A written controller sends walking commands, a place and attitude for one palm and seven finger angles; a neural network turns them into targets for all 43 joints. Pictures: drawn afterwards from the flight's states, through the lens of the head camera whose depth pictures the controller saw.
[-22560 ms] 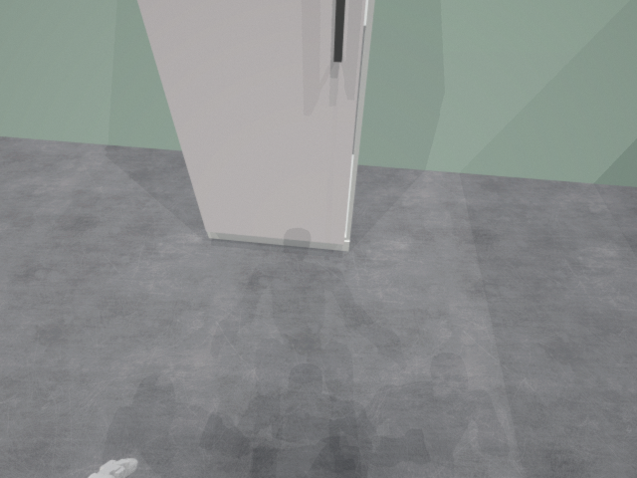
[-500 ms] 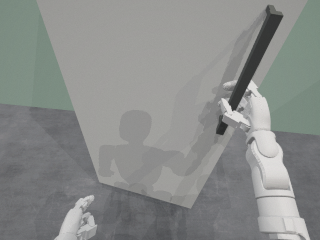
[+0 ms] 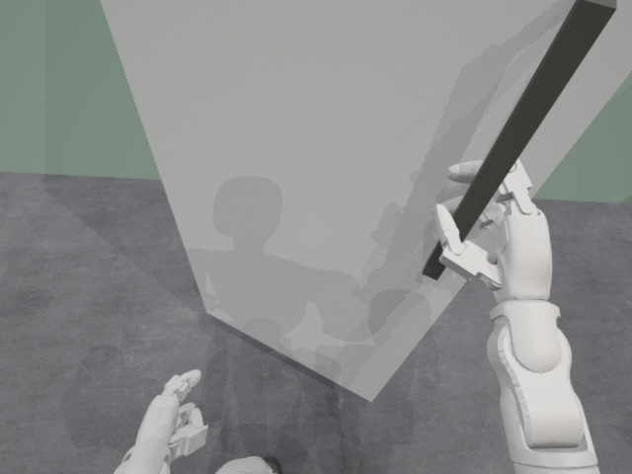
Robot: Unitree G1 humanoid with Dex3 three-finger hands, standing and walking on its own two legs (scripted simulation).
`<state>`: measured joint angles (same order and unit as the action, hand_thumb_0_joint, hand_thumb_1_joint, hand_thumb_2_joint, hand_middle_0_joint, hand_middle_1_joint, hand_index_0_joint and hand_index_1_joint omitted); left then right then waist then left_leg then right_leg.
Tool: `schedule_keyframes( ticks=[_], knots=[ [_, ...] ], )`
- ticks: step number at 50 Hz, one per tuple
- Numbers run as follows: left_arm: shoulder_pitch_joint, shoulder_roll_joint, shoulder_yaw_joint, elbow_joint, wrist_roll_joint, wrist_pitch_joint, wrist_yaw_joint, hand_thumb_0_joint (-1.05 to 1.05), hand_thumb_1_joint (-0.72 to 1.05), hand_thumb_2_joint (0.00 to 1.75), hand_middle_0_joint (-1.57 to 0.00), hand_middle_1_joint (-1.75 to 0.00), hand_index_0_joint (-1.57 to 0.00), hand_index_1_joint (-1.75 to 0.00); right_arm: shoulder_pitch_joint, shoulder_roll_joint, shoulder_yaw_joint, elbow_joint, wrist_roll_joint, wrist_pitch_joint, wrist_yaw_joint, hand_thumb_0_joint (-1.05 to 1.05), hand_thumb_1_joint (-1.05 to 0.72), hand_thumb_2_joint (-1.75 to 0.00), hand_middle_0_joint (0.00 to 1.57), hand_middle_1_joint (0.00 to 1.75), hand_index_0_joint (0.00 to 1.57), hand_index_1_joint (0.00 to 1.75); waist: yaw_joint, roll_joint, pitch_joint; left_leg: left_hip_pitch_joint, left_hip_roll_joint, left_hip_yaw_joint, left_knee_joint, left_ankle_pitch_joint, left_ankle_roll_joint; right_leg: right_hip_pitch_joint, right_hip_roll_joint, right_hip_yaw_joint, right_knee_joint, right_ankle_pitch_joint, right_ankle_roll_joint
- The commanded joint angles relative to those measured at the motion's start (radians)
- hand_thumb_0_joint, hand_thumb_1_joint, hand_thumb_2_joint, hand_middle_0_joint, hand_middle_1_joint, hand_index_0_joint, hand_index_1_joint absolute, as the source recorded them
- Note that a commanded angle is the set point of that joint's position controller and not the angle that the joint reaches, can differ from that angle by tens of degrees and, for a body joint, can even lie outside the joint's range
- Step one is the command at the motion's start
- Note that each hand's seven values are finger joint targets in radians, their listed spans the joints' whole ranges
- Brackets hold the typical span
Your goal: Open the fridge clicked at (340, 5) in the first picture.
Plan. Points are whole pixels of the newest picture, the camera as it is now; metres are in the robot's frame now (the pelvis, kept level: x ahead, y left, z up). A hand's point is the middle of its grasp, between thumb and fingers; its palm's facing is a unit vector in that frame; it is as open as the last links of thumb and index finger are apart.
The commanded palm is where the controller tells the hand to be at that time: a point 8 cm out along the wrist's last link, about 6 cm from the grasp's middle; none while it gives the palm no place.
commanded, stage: walk backward, drawing the door open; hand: right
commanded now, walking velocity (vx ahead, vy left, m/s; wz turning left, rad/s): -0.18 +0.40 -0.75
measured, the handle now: (490, 169) +0.37 -0.11 +0.23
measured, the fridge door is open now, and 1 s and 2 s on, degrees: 27 60 80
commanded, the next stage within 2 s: stop walking and hold the door back in 1.32 s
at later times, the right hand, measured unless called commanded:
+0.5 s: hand (345, 352) +0.20 +0.02 +0.17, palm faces +0.28 +0.93 -0.24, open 7.0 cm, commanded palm +0.16 -0.02 +0.18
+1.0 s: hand (170, 424) +0.13 +0.13 +0.17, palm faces +0.78 +0.56 -0.27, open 6.8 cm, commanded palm +0.07 +0.13 +0.18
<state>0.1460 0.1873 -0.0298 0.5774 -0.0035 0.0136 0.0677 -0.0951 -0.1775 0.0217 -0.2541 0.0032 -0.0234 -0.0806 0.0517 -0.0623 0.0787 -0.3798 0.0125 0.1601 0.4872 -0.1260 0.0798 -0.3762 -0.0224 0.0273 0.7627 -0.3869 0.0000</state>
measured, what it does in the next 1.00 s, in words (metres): steps to the left, turning right: right foot, then left foot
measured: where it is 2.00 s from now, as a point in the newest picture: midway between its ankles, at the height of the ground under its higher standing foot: (31, 447)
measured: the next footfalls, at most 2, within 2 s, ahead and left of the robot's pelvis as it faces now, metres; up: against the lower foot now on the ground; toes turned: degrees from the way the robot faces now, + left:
right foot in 0.10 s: +0.01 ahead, -0.11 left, +0.00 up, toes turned -4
left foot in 0.38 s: +0.03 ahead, +0.28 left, +0.00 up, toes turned -17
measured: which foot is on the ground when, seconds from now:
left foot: down 0.00-0.08, up 0.10-0.36, down 0.38-0.64, up 0.66-0.90, down 0.92-1.00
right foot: up 0.00-0.08, down 0.10-0.38, up 0.40-0.62, down 0.64-0.90, up 0.92-1.00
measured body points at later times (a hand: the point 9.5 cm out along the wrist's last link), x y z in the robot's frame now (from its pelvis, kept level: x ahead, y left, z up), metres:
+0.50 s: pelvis -0.04 +0.20 +0.00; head +0.02 +0.20 +0.45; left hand +0.22 +0.34 -0.10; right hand +0.18 -0.03 +0.18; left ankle -0.01 +0.29 -0.73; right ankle -0.10 +0.06 -0.66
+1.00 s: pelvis +0.03 +0.45 -0.01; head +0.09 +0.42 +0.43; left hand +0.31 +0.46 -0.13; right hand +0.09 +0.11 +0.18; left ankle +0.18 +0.51 -0.73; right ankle -0.10 +0.31 -0.66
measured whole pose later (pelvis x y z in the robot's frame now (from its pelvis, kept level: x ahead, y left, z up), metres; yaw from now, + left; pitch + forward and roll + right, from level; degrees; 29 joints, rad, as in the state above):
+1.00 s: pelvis +0.03 +0.45 -0.01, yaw -46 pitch -3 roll +0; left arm 0.07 0.17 0.01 0.68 -0.02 -0.11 0.06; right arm 0.02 -0.21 -0.12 -0.43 -0.01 -0.06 -0.06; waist 0.01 -0.06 0.20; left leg -0.36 0.07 0.03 0.66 -0.26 -0.05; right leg -0.52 -0.09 0.11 1.15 -0.59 0.04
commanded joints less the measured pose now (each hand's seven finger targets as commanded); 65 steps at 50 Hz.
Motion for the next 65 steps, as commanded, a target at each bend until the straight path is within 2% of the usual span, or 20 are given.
schedule_keyframes(
  ticks=[1, 3, 5, 7, 12, 16, 21, 28, 30, 32, 33, 39, 43, 46, 49, 54, 56, 57, 62, 65],
  knots=[
    [-0.077, 0.033, 0.012, -0.169, 0.012, -0.080, 0.017, 0.00, 0.90, 0.90, -0.20, -0.30, -0.20, -0.30, -0.227, -0.081, -0.047, -0.398, -0.011, -0.109, 0.002, 0.00, -0.90, -0.90, 0.45, 1.40, 0.45, 1.40, -0.022, 0.206, -0.347, 0.178, 0.232, -0.059, -0.136, 0.075, 0.063, 0.055, -0.006, -0.064, 0.034, -0.044, 0.002],
    [-0.041, 0.045, 0.011, -0.155, 0.006, -0.093, 0.023, 0.00, 0.90, 0.90, -0.20, -0.30, -0.20, -0.30, -0.262, -0.058, 0.008, -0.439, 0.005, -0.105, 0.006, 0.00, -0.90, -0.90, 0.45, 1.40, 0.45, 1.40, 0.029, 0.067, -0.321, 0.060, 0.139, 0.002, 0.146, 0.131, 0.007, 0.214, -0.026, 0.005, -0.304, 0.169, 0.006],
    [-0.053, 0.096, 0.042, -0.183, 0.031, -0.125, 0.009, 0.00, 0.90, 0.90, -0.20, -0.30, -0.20, -0.30, -0.313, -0.061, 0.056, -0.481, -0.021, -0.127, 0.019, 0.00, -0.90, -0.90, 0.45, 1.40, 0.45, 1.40, 0.014, -0.222, -0.303, -0.335, -0.010, -0.167, 0.626, -0.337, -0.107, 0.403, -0.468, 0.735, -0.564, 0.636, -0.133],
    [-0.098, 0.090, 0.056, -0.168, 0.040, -0.129, -0.003, 0.00, 0.90, 0.90, -0.20, -0.30, -0.20, -0.30, -0.295, -0.098, 0.010, -0.491, -0.044, -0.136, 0.024, 0.00, -0.90, -0.90, 0.45, 1.40, 0.45, 1.40, -0.004, -0.050, -0.318, -0.346, 0.033, -0.274, 0.759, -0.289, -0.099, 0.384, -0.474, 0.694, -0.491, 0.637, -0.203],
    [-0.106, 0.096, 0.082, -0.115, 0.012, -0.160, -0.026, 0.00, 0.90, 0.90, -0.20, -0.30, -0.20, -0.30, -0.231, 0.006, 0.072, -0.432, -0.040, -0.138, 0.030, 0.00, -0.90, -0.90, 0.45, 1.40, 0.45, 1.40, -0.033, -0.052, -0.317, 0.005, 0.000, -0.216, 0.369, -0.206, -0.100, 0.226, -0.239, 0.249, -0.371, 0.502, -0.088],
    [-0.111, 0.081, 0.087, -0.097, -0.006, -0.173, -0.030, 0.00, 0.90, 0.90, -0.20, -0.30, -0.20, -0.30, -0.247, -0.043, 0.039, -0.470, -0.039, -0.159, 0.027, 0.00, -0.90, -0.90, 0.45, 1.40, 0.45, 1.40, -0.014, -0.204, -0.348, 0.239, -0.052, -0.140, 0.015, -0.211, -0.125, 0.183, -0.181, 0.287, -0.407, 0.279, -0.081],
    [-0.169, 0.017, 0.090, -0.093, -0.031, -0.159, 0.001, 0.00, 0.90, 0.90, -0.20, -0.30, -0.20, -0.30, -0.153, -0.152, -0.106, -0.527, -0.039, -0.158, 0.028, 0.00, -0.90, -0.90, 0.45, 1.40, 0.45, 1.40, -0.081, 0.417, -0.371, 0.304, 0.325, -0.208, -0.131, 0.355, 0.102, -0.107, 0.052, -0.037, 0.510, -0.255, 0.020],
    [-0.104, -0.011, 0.038, -0.125, 0.022, -0.187, 0.018, 0.00, 0.90, 0.90, -0.20, -0.30, -0.20, -0.30, -0.133, -0.033, 0.006, -0.536, -0.027, -0.173, 0.049, 0.00, -0.90, -0.90, 0.45, 1.40, 0.45, 1.40, -0.022, 0.184, -0.260, 0.299, 0.226, -0.044, 0.051, 0.531, 0.102, -0.008, -0.033, -0.138, -0.049, -0.052, 0.036],
    [-0.017, 0.019, 0.061, -0.119, 0.020, -0.207, 0.021, 0.00, 0.90, 0.90, -0.20, -0.30, -0.20, -0.30, -0.178, -0.020, 0.051, -0.552, -0.021, -0.180, 0.046, 0.00, -0.90, -0.90, 0.45, 1.40, 0.45, 1.40, 0.045, 0.066, -0.329, 0.076, 0.159, -0.022, 0.325, 0.418, 0.037, 0.335, -0.055, -0.102, -0.367, 0.234, 0.015],
    [-0.003, 0.116, 0.099, -0.142, 0.038, -0.205, 0.008, 0.00, 0.90, 0.90, -0.20, -0.30, -0.20, -0.30, -0.168, -0.014, 0.077, -0.502, -0.057, -0.209, 0.050, 0.00, -0.90, -0.90, 0.45, 1.40, 0.45, 1.40, 0.026, -0.195, -0.341, -0.462, 0.015, -0.148, 0.693, -0.481, -0.116, 0.743, -0.567, 0.617, -0.397, 1.110, -0.181],
    [-0.024, 0.137, 0.096, -0.155, 0.047, -0.205, -0.009, 0.00, 0.90, 0.90, -0.20, -0.30, -0.20, -0.30, -0.165, -0.056, 0.023, -0.514, -0.068, -0.228, 0.051, 0.00, -0.90, -0.90, 0.45, 1.40, 0.45, 1.40, 0.009, -0.067, -0.345, -0.474, 0.025, -0.262, 0.788, -0.456, -0.115, 0.734, -0.612, 0.623, -0.366, 1.095, -0.265],
    [-0.111, 0.116, 0.114, -0.097, 0.012, -0.229, -0.028, 0.00, 0.90, 0.90, -0.20, -0.30, -0.20, -0.30, -0.130, -0.041, -0.036, -0.472, -0.039, -0.178, 0.057, 0.00, -0.90, -0.90, 0.45, 1.40, 0.45, 1.40, -0.036, -0.159, -0.273, -0.009, 0.047, -0.232, 0.444, -0.158, -0.109, 0.197, -0.307, 0.099, -0.351, 0.529, -0.076],
    [-0.131, 0.099, 0.094, -0.128, -0.034, -0.204, -0.024, 0.00, 0.90, 0.90, -0.20, -0.30, -0.20, -0.30, -0.158, -0.097, -0.102, -0.465, -0.017, -0.161, 0.032, 0.00, -0.90, -0.90, 0.45, 1.40, 0.45, 1.40, -0.041, -0.181, -0.281, 0.384, -0.052, -0.049, 0.089, -0.098, -0.135, -0.041, -0.178, 0.054, -0.362, -0.074, -0.042],
    [-0.161, 0.005, 0.070, -0.110, -0.023, -0.181, 0.000, 0.00, 0.90, 0.90, -0.20, -0.30, -0.20, -0.30, -0.177, -0.264, -0.254, -0.530, -0.033, -0.150, 0.011, 0.00, -0.90, -0.90, 0.45, 1.40, 0.45, 1.40, -0.076, 0.469, -0.279, 0.113, 0.307, -0.393, -0.285, -0.337, 0.039, -0.074, 0.067, -0.095, 0.486, -0.286, 0.040],
    [-0.189, 0.017, 0.070, -0.099, -0.011, -0.181, 0.020, 0.00, 0.90, 0.90, -0.20, -0.30, -0.20, -0.30, -0.115, -0.259, -0.278, -0.568, -0.021, -0.164, 0.012, 0.00, -0.90, -0.90, 0.45, 1.40, 0.45, 1.40, -0.064, 0.319, -0.250, 0.200, 0.338, -0.265, -0.115, 0.090, 0.137, -0.153, -0.038, -0.052, 0.596, -0.285, 0.027],
    [-0.068, 0.038, 0.067, -0.096, 0.002, -0.178, 0.024, 0.00, 0.90, 0.90, -0.20, -0.30, -0.20, -0.30, -0.114, -0.183, -0.220, -0.529, 0.026, -0.162, 0.027, 0.00, -0.90, -0.90, 0.45, 1.40, 0.45, 1.40, 0.025, 0.089, -0.242, -0.116, 0.167, -0.005, 0.336, 0.029, 0.006, 0.295, -0.060, -0.062, -0.235, 0.082, 0.021],
    [-0.052, 0.114, 0.091, -0.109, 0.038, -0.209, 0.018, 0.00, 0.90, 0.90, -0.20, -0.30, -0.20, -0.30, -0.167, -0.157, -0.182, -0.555, -0.014, -0.192, 0.046, 0.00, -0.90, -0.90, 0.45, 1.40, 0.45, 1.40, -0.009, -0.232, -0.256, -0.431, 0.022, -0.182, 0.740, -0.462, -0.124, 0.450, -0.590, 0.799, -0.543, 0.366, -0.165],
    [-0.050, 0.118, 0.097, -0.101, 0.037, -0.199, 0.020, 0.00, 0.90, 0.90, -0.20, -0.30, -0.20, -0.30, -0.175, -0.216, -0.236, -0.482, -0.044, -0.206, 0.042, 0.00, -0.90, -0.90, 0.45, 1.40, 0.45, 1.40, -0.005, -0.131, -0.232, -0.423, 0.059, -0.274, 0.800, -0.379, -0.130, 0.436, -0.631, 0.826, -0.550, 0.408, -0.234],
    [-0.081, 0.137, 0.124, -0.073, 0.018, -0.211, 0.005, 0.00, 0.90, 0.90, -0.20, -0.30, -0.20, -0.30, -0.129, -0.234, -0.303, -0.520, -0.013, -0.181, 0.038, 0.00, -0.90, -0.90, 0.45, 1.40, 0.45, 1.40, -0.046, -0.277, -0.251, -0.135, 0.036, -0.231, 0.523, -0.199, -0.128, 0.274, -0.311, 0.225, -0.403, 0.295, -0.096],
    [-0.061, 0.122, 0.108, -0.091, 0.004, -0.216, 0.003, 0.00, 0.90, 0.90, -0.20, -0.30, -0.20, -0.30, -0.083, -0.229, -0.332, -0.453, 0.020, -0.169, 0.014, 0.00, -0.90, -0.90, 0.45, 1.40, 0.45, 1.40, -0.055, -0.329, -0.300, 0.200, -0.048, -0.100, 0.208, -0.271, -0.120, 0.118, -0.230, 0.121, -0.426, 0.091, -0.052]
  ],
)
